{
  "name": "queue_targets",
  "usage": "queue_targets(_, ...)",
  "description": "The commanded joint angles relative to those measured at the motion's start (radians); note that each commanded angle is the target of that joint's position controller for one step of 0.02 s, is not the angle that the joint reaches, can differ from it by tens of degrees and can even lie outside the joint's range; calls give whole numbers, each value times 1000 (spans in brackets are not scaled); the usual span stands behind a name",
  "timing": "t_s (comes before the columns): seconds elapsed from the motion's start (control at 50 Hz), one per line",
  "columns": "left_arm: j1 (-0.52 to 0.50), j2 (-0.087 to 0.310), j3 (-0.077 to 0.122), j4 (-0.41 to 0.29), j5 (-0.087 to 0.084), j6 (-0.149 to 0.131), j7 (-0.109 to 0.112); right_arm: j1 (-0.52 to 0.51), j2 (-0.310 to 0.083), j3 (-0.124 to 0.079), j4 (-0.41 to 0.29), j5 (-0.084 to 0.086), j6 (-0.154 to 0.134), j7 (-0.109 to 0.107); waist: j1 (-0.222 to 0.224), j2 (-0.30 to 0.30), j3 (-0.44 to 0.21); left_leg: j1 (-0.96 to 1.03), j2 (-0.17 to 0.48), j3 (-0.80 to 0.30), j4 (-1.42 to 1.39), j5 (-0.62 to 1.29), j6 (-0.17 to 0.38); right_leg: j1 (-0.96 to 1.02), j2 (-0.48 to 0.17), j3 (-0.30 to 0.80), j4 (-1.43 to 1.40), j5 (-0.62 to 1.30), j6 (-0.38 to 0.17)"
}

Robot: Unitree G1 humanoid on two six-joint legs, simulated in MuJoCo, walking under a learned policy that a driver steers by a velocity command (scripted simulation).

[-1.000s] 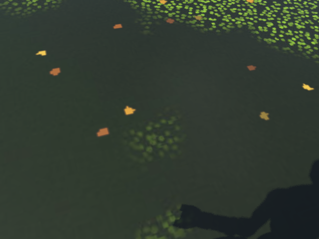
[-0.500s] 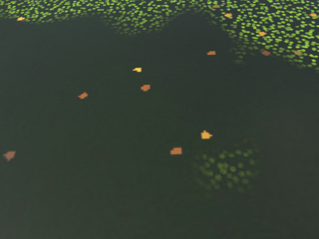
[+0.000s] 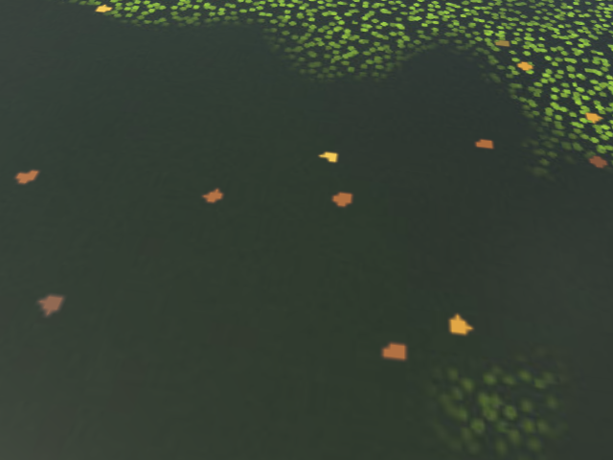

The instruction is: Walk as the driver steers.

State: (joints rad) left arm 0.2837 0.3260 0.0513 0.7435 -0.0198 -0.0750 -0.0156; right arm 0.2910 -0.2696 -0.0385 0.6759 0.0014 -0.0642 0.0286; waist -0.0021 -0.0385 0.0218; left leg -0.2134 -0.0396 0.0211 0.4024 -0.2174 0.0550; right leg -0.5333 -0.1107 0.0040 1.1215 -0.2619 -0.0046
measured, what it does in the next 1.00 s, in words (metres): walks ahead: right foot, then left foot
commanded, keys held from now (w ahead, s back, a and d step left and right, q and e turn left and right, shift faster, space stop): w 0.68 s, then no key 0.12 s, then e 0.20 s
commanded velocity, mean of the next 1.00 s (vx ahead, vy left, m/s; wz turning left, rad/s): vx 0.42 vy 0.00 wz -0.02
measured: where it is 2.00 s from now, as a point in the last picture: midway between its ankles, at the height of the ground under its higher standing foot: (370, 283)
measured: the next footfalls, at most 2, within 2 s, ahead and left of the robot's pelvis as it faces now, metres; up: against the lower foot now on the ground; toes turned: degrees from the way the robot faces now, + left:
right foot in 0.34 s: +0.39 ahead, -0.13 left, +0.00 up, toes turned -2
left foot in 0.84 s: +0.67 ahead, +0.10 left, +0.00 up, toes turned +0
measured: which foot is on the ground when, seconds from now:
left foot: down 0.00-0.36, up 0.38-0.82, down 0.84-1.00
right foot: up 0.00-0.32, down 0.34-0.86, up 0.88-1.00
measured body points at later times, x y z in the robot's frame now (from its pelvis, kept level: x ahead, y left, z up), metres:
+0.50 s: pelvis +0.29 -0.05 -0.01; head +0.33 -0.05 +0.44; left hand +0.41 +0.22 -0.11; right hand +0.38 -0.32 -0.13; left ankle +0.23 +0.11 -0.65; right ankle +0.35 -0.12 -0.74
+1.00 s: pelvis +0.53 +0.01 -0.01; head +0.58 +0.02 +0.44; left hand +0.62 +0.29 -0.14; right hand +0.70 -0.26 -0.11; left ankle +0.63 +0.10 -0.74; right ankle +0.47 -0.13 -0.67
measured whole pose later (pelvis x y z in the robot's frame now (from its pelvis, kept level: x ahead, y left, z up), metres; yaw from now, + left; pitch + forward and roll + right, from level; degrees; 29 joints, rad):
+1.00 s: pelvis +0.53 +0.01 -0.01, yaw -4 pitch +1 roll +0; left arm 0.27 0.32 0.05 0.81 -0.02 0.02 0.02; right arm 0.09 -0.25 -0.03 0.73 -0.02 -0.06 0.02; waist 0.02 -0.03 0.07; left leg -0.39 0.01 0.08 0.47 -0.10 0.04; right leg -0.45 -0.02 0.05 1.11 -0.53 0.06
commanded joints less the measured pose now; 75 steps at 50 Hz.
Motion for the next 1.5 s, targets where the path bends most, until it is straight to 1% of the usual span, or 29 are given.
queue_targets(0.02, -1, 63, 17, -59, 11, 1, -3, -23, -137, -39, -41, -1, -33, -8, 17, 119, -3, 99, 243, -223, -253, 227, 182, -165, -40, 33, -42, 115, 24)
queue_targets(0.2, -314, 18, -11, -152, 3, -24, -37, 114, -191, -50, 72, 17, -18, -31, -76, 89, 92, 182, 250, -114, -271, 255, 142, -126, 39, -2, -561, 394, 0)
queue_targets(0.28, -292, 54, 1, -161, 9, -28, -50, 119, -211, -60, 101, 19, 3, -40, -31, 110, 46, 321, 288, -117, -147, 518, 107, -64, 79, -16, -613, 254, -58)
queue_targets(0.32, -103, 110, 32, -116, 11, -22, -34, 99, -219, -59, 102, 11, 18, -44, 76, 126, -98, 315, 237, -78, 107, 848, 73, 213, 147, -78, -624, 217, -109)
queue_targets(0.34, 61, 154, 48, -83, 14, -16, -21, 105, -190, -44, 89, -3, 20, -48, 145, 100, -228, 143, 198, -61, 349, 705, 43, 519, 56, 9, -570, 267, -156)
queue_targets(0.36, 155, 257, 71, -66, 34, -14, -16, 251, -61, -7, 66, -5, 3, -38, 88, -150, -401, -275, 19, -39, 786, 121, -36, 936, -224, 495, -601, 100, -334)
queue_targets(0.38, 179, 168, 50, -56, 17, -12, -19, 223, -105, -9, 90, 6, -21, -29, 120, -184, -481, -410, -42, -179, 928, -351, -41, 982, -280, 776, -780, -24, -363)
queue_targets(0.4, 99, 130, 35, -61, 9, -8, -14, 111, -181, -33, 58, 40, -33, -20, 115, -117, -286, -512, 28, -176, 976, -313, -32, 847, -250, 627, -812, -97, -306)
queue_targets(0.44, -19, 86, 21, -68, 17, -7, -12, -9, -165, -27, 27, 29, -40, -24, 56, 16, -76, -486, 124, -109, 849, -157, -27, 533, -169, 395, -868, 39, -255)
queue_targets(0.54, -53, 79, 20, -43, 20, -38, -15, 32, -98, -19, 46, 4, 4, -36, -21, -28, -20, -372, 180, -91, 680, -22, -73, 319, -100, 190, -988, 261, -266)
queue_targets(0.72, 80, 131, 31, 37, 6, -4, 11, -275, -62, -2, -37, 5, -33, -3, 85, -6, 52, -360, 112, -34, 156, 351, -76, 438, -71, 60, -956, 382, -200)
queue_targets(0.78, 83, 138, 33, 57, 7, 19, 22, -261, -90, -15, -40, -4, -44, 14, 56, -35, 5, -306, 79, -47, 86, 297, -35, 542, -97, 73, -837, 534, -157)
queue_targets(0.82, 39, 138, 32, 52, 4, 29, 28, -120, -131, -37, 5, -17, -47, 9, -31, -36, -75, -105, 43, -27, 28, 324, 3, 535, -57, 70, -664, 672, -113)
queue_targets(0.84, 54, 105, 19, 42, 14, 27, 28, -33, -187, -53, 23, -29, -51, 0, -65, 20, -166, 94, 111, -64, 33, 619, 36, 458, 8, 44, -497, 571, -68)
queue_targets(0.86, 163, 18, -13, 28, 38, 16, 19, 39, -255, -62, 23, -57, -43, -12, -37, 215, -331, 486, 377, -320, 148, 1003, 174, 147, 104, 25, -169, 76, -2)
queue_targets(0.88, 254, 3, -22, 66, 13, 17, 16, 72, -198, -51, 25, -37, -23, -12, -49, 309, -485, 599, 506, -499, 136, 1027, 286, 11, 175, 98, 59, -467, 32)
queue_targets(0.9, 186, 123, 12, 63, -13, 26, 18, 47, -170, -46, 13, -17, -7, -10, -79, 191, -431, 494, 455, -435, 85, 841, 252, -28, 136, 152, 138, -450, 34)
queue_targets(0.94, 58, 115, 22, 25, -13, 60, 35, -104, -122, -29, 8, -7, 5, -18, -30, 114, -200, 230, 372, -277, -11, 576, 192, -85, 67, 92, 94, -341, 54)
queue_targets(0.98, 90, 84, 27, 27, -2, 110, 53, -199, -115, -29, 14, -24, 7, -19, 33, 174, -117, -27, 321, -174, -116, 375, 172, 61, 40, 57, 23, -236, 80)
queue_targets(1.04, 99, 60, 31, 7, 6, 135, 64, -248, -128, -39, 27, -31, 6, -33, 51, 188, -96, -107, 322, -82, -169, 306, 192, 107, 33, 25, -51, -155, 89)
queue_targets(1.2, -24, 64, 37, -49, 7, 107, 16, -220, -207, -74, 72, 16, 13, -39, 12, 149, -80, -8, 372, -58, -256, -218, 146, 149, 16, -46, -366, -75, -11)
queue_targets(1.28, 121, 60, 54, 26, 2, 103, 10, -250, -162, -67, 80, 33, 33, -29, 85, 76, -45, -98, 297, 48, -80, -361, 63, 372, 86, -120, -598, -64, -89)
queue_targets(1.3, 216, 103, 71, 59, -4, 99, 20, -261, -94, -49, 75, 18, 37, -23, 105, -70, -29, -202, 211, 141, 182, -355, 9, 456, 13, 38, -716, -178, -146)
queue_targets(1.32, 254, 236, 97, 36, -3, 88, 29, -306, -48, -36, 26, -1, 29, -15, 100, -289, 33, -555, 52, 158, 539, -416, -76, 554, -206, 533, -873, -377, -297)
queue_targets(1.34, 212, 215, 83, -2, 19, 52, 18, -365, -96, -46, 2, 13, 1, -9, 106, -194, 45, -678, 36, -41, 655, -378, -51, 541, -257, 714, -980, -447, -354)
queue_targets(1.36, 149, 174, 71, -22, 23, 26, 18, -349, -137, -56, 5, 33, -22, 1, 69, -158, 65, -708, 79, -78, 657, -260, -30, 549, -246, 637, -985, -376, -324)
queue_targets(1.38, 116, 140, 62, -31, 11, 12, 20, -323, -155, -62, 28, 25, -36, 3, 45, -123, 60, -691, 102, -76, 628, -159, -25, 557, -211, 540, -957, -249, -283)
queue_targets(1.42, 113, 109, 50, -35, -1, 13, 30, -338, -148, -65, 46, -10, -51, -1, 39, -76, 22, -621, 109, -73, 528, -31, -42, 569, -152, 413, -939, -18, -230)
queue_targets(1.5, 162, 114, 53, -35, 5, 16, 53, -390, -87, -49, 44, 1, -48, 8, 49, -55, 0, -511, 54, -51, 319, 158, -86, 546, -79, 275, -928, 207, -199)
Velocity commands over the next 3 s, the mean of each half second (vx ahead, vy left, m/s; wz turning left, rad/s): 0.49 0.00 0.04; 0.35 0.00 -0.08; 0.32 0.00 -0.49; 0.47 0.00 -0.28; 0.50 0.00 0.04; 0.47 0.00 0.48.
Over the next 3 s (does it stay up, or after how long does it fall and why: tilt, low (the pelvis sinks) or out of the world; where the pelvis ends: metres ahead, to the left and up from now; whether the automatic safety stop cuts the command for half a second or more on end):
stays up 1.44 -0.37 0.00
